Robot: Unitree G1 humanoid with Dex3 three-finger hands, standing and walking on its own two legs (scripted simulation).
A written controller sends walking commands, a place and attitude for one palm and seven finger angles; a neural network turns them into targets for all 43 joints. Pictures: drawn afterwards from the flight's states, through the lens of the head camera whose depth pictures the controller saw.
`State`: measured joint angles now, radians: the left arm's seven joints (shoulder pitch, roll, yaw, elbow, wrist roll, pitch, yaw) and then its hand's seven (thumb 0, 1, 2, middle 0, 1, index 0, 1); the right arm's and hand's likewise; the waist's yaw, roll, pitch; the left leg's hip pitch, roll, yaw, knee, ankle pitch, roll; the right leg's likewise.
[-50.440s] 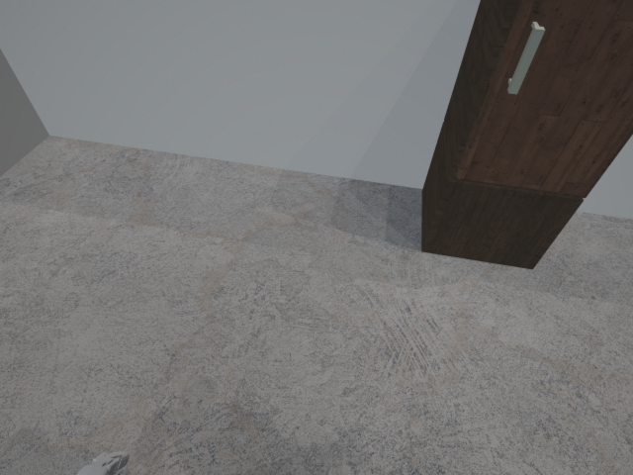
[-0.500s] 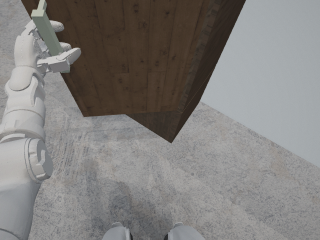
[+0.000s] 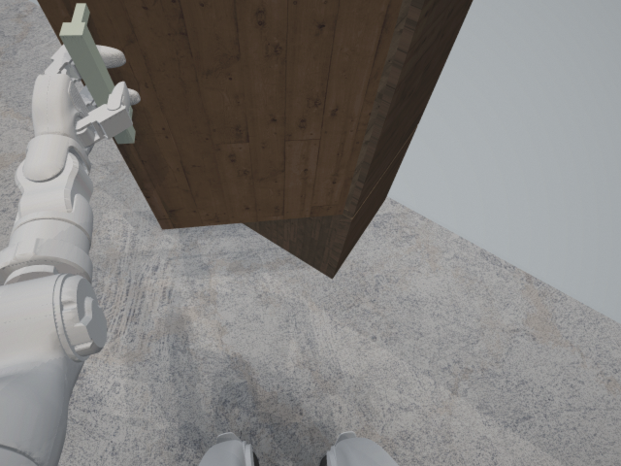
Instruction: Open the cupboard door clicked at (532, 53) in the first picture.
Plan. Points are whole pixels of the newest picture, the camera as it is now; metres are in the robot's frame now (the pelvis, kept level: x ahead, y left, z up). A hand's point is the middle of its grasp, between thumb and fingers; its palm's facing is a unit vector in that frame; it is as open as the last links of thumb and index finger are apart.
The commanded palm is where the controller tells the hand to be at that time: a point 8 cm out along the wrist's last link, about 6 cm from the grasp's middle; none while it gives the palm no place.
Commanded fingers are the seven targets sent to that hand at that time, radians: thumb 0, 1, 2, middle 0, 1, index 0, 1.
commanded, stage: pull the door open along its arc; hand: left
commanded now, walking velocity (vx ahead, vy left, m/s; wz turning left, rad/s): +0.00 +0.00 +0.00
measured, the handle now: (105, 80) +0.58 +0.20 +0.12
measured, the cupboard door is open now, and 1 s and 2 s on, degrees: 41 70 82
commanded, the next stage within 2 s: open thumb and fingers to let go in 1.28 s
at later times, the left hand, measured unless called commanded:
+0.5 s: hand (164, 213) +0.38 +0.12 +0.12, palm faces +0.15 -0.98 +0.09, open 6.3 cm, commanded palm +0.34 +0.18 +0.11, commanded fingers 0.00 0.90 0.90 -0.40 -1.35 -0.40 -1.35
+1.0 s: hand (194, 225) +0.36 +0.09 +0.12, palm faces +0.44 -0.90 -0.02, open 6.1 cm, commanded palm +0.30 +0.12 +0.11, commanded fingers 0.00 0.90 0.90 -0.40 -1.35 -0.40 -1.35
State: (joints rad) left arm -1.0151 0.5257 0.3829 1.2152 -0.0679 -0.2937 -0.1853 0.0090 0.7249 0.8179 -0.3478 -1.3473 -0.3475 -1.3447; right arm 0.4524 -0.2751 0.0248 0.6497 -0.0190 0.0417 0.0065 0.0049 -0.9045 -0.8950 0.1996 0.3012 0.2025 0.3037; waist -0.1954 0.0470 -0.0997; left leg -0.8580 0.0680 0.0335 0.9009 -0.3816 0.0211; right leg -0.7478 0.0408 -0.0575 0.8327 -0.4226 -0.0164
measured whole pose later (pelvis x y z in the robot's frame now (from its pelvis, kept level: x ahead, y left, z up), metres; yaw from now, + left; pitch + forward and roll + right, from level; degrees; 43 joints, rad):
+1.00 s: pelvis +0.00 -0.04 +0.02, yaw +3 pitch +6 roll +1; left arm -0.30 -0.02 0.04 0.42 -0.03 -0.14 0.47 0.00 0.72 0.78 -0.31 -1.31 -0.30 -1.32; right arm 0.29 -0.22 -0.01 0.68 -0.05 0.04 -0.01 0.01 -0.91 -0.90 0.20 0.30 0.20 0.30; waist -0.03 0.05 -0.09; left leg -0.50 0.04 0.00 0.70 -0.30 -0.03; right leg -0.42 0.02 -0.09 0.73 -0.41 -0.07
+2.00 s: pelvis +0.00 -0.03 +0.02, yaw +4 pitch +3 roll +0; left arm -0.05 -0.11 -0.26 0.09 0.06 0.01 0.60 0.00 -0.41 0.33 -0.29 -1.09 -0.28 -1.08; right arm 0.20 -0.18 0.00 0.63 -0.05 0.06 0.02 0.01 -0.91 -0.90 0.20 0.30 0.20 0.30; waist 0.00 0.05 -0.05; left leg -0.44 0.03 0.00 0.73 -0.33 -0.02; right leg -0.35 0.01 -0.09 0.73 -0.43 -0.05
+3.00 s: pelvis +0.00 -0.02 +0.02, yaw +2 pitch +2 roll +0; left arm 0.24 0.09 -0.19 -0.13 -0.08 -0.12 0.05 -0.01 -0.50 0.30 -0.16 -0.31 -0.16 -0.30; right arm 0.22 -0.21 0.04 0.52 0.00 -0.04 0.00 0.01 -0.90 -0.90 0.20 0.30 0.20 0.30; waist 0.01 0.04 -0.03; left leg -0.42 0.02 0.03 0.72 -0.33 0.00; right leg -0.34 0.01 -0.06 0.72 -0.42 -0.03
